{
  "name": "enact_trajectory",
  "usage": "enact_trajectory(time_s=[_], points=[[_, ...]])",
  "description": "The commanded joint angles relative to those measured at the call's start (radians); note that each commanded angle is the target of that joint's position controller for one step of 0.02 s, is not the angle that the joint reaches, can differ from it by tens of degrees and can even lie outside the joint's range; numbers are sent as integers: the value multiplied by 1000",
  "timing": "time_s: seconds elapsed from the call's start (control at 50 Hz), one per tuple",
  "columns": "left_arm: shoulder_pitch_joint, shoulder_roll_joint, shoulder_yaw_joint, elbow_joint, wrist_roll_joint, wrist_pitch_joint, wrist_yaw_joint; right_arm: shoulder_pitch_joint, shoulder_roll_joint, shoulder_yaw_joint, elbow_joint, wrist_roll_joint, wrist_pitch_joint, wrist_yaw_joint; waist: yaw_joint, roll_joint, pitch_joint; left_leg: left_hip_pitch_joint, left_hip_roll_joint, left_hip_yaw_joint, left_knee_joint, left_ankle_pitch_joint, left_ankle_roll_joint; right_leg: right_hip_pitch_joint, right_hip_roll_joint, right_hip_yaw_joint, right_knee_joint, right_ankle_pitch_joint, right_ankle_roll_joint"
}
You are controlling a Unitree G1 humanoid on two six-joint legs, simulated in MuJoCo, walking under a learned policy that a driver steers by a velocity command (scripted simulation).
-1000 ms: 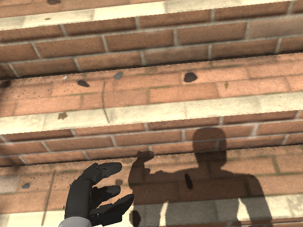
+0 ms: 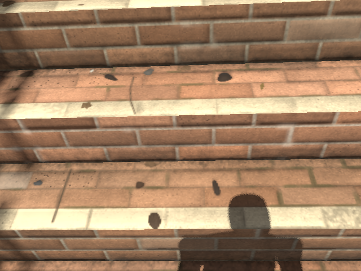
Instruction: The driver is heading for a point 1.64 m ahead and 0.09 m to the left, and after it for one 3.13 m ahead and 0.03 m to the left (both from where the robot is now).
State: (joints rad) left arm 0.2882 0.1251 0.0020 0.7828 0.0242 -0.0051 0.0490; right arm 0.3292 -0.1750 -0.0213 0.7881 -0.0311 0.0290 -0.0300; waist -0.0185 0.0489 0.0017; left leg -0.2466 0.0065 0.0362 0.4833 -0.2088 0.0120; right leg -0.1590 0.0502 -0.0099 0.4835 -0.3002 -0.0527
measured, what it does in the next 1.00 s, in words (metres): lifts its right foot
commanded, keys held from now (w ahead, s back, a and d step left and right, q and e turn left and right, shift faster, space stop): shift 0.66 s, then w+shift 0.34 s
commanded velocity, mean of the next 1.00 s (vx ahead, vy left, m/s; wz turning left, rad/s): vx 0.16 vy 0.00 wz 0.00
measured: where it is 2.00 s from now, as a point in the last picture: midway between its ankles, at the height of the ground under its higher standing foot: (244, 178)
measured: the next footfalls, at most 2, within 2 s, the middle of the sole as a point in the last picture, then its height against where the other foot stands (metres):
right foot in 1.30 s outside the picture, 0.20 m higher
left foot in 1.72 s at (212, 190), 0.20 m higher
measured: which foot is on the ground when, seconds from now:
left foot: down 0.00-1.00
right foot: down 0.00-0.88, up 0.90-1.00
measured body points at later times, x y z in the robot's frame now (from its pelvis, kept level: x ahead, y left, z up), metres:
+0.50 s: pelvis -0.02 -0.01 +0.00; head -0.02 -0.01 +0.45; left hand +0.01 +0.21 -0.15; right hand -0.03 -0.22 -0.15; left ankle +0.03 +0.11 -0.74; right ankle -0.02 -0.09 -0.74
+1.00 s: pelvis +0.04 +0.00 +0.00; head +0.04 +0.01 +0.45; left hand +0.17 +0.23 -0.13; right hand -0.04 -0.22 -0.15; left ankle -0.01 +0.09 -0.74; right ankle +0.00 -0.09 -0.63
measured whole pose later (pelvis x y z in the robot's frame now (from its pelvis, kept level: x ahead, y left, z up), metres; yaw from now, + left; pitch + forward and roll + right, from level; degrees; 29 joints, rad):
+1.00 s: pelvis +0.04 +0.00 +0.00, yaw -1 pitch +2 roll +1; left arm 0.19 0.17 0.06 0.90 0.05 -0.07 -0.01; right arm 0.50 -0.14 -0.04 1.04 -0.03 -0.08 -0.03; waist -0.06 -0.02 -0.06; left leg -0.15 -0.05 0.07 0.40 -0.30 0.08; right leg -0.57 0.00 -0.02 1.26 -0.29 -0.12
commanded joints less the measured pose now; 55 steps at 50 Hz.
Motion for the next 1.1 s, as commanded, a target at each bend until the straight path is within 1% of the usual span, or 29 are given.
enact_trajectory(time_s=[0.02,0.08,0.12,0.16,0.26,0.4,0.66,0.68,0.7,0.72,0.74,0.76,0.78,0.8,0.82,0.84,0.86,0.88,0.9,0.92,0.94,0.96,0.98,1.0,1.02,1.04,1.06,1.08,1.1], points=[[3,112,18,-41,-2,-22,5,26,-63,-14,-17,7,-19,5,0,-132,46,102,59,-71,-62,57,15,-157,-152,134,-181,100,-22],[14,98,16,-20,1,-17,1,32,-50,-10,21,3,-18,4,5,-85,63,99,55,-71,-76,46,9,-193,-148,135,-197,-35,-31],[19,93,15,-4,2,-17,-1,41,-44,-8,45,1,-19,3,5,-68,78,101,55,-75,-83,31,8,-223,-146,142,-214,-114,-33],[20,90,16,13,0,-17,-3,50,-40,-6,65,1,-21,1,2,-61,87,97,57,-78,-87,20,6,-239,-143,145,-222,-146,-34],[33,74,18,53,-2,-21,-7,67,-33,-5,112,-1,-25,-3,0,-55,78,93,63,-85,-92,5,8,-240,-135,138,-219,-129,-36],[62,77,19,107,-4,-22,-10,79,-29,2,165,4,-30,-7,0,-53,73,83,77,-95,-106,-1,13,-217,-126,128,-209,-74,-33],[119,65,10,185,-7,-26,-7,57,-22,10,224,12,-33,-15,8,-41,70,71,95,-103,-124,21,17,-154,-123,112,-180,60,-25],[120,58,6,188,-4,-26,-6,59,-10,16,229,10,-31,-15,8,-51,45,88,81,-97,-137,-62,18,-162,-118,120,-216,-68,-28],[108,87,15,181,-3,-23,-5,52,-32,8,223,7,-27,-15,6,-65,70,80,52,-80,-115,-159,25,-210,-104,128,-231,-224,-41],[103,135,34,172,-7,-17,-6,53,-56,-3,211,4,-24,-14,5,-93,81,45,7,-42,-43,-323,47,-241,-89,140,-221,-407,-74],[105,154,43,165,-8,-11,-9,50,-58,-6,199,-4,-23,-9,8,-114,111,-12,-16,-19,11,-432,67,-282,-108,179,-240,-571,-107],[86,154,48,155,-12,-13,-12,45,-9,5,188,-9,-27,0,4,-160,141,-24,-45,34,104,-338,75,-312,-161,248,-278,-614,-146],[51,149,52,146,-19,-17,-12,49,32,13,184,-15,-36,7,-13,-194,133,5,-59,78,223,-187,81,-346,-217,308,-336,-587,-180],[11,151,59,139,-23,-23,-16,87,30,9,188,-21,-48,9,-38,-187,106,67,-37,77,283,-150,90,-392,-247,322,-362,-534,-201],[-62,156,62,120,-19,-30,-20,144,32,7,196,-12,-62,8,-88,-160,100,128,-23,87,206,-156,105,-418,-231,273,-332,-447,-207],[-110,144,62,107,-18,-40,-21,203,36,5,214,-5,-75,6,-124,-110,109,191,-32,97,74,-143,117,-419,-192,210,-234,-330,-212],[-147,130,61,95,-22,-57,-20,267,21,-6,229,-1,-88,0,-158,-49,104,264,-35,68,-59,-108,126,-415,-142,140,-61,-121,-207],[-195,90,52,62,-21,-77,-26,328,-23,-20,243,-11,-106,-4,-171,69,45,346,96,-162,-213,-173,153,-441,-70,45,233,30,-169],[-134,38,42,25,-24,-94,-40,342,-161,-51,235,-17,-114,-9,-100,266,37,429,342,-626,-364,-303,265,-675,27,-55,486,-103,-102],[-71,62,48,52,16,-92,-48,283,-161,-59,232,-10,-114,-13,-52,190,90,316,446,-812,-424,-528,356,-726,-48,6,674,-157,-90],[-118,81,58,49,29,-89,-55,197,-115,-52,211,1,-117,-7,-19,36,139,236,417,-724,-426,-642,342,-763,-97,41,798,-77,-78],[-161,75,60,40,30,-88,-62,144,-106,-50,202,5,-122,1,-3,-28,147,190,363,-601,-410,-556,304,-783,-109,48,884,-13,-64],[-150,73,62,48,31,-87,-71,131,-100,-49,203,5,-130,4,16,-46,108,186,304,-487,-399,-425,266,-778,-118,42,957,47,-53],[-141,70,63,49,38,-80,-79,133,-79,-45,212,4,-140,5,26,-42,76,173,258,-393,-377,-294,243,-768,-117,29,1038,96,-42],[-142,60,60,47,36,-75,-82,141,-64,-41,227,3,-145,8,30,-36,57,164,221,-317,-352,-192,229,-778,-114,16,1107,120,-35],[-139,19,51,50,26,-62,-67,207,-48,-38,263,-2,-149,15,5,29,17,172,226,-303,-310,-171,266,-844,-71,-32,1423,30,-37],[-206,-10,39,-6,20,-52,-52,235,-48,-35,279,-8,-152,17,1,42,51,187,256,-307,-301,-179,275,-995,-86,5,1590,-37,-43],[-377,-37,19,-93,17,-46,-32,281,-60,-32,301,-14,-160,17,-42,55,123,273,314,-346,-316,-167,286,-1253,-82,11,1818,-182,-65],[-501,-45,2,-175,23,-50,-16,318,-54,-27,314,-19,-165,17,-62,17,173,337,344,-352,-310,-179,263,-1444,-104,76,1879,-301,-82]])
Keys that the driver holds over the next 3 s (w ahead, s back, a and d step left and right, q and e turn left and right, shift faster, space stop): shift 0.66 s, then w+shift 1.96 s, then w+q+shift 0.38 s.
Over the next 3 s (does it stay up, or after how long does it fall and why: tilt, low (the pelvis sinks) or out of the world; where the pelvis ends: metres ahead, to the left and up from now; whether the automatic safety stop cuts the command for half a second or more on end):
stays up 1.31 -0.16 0.98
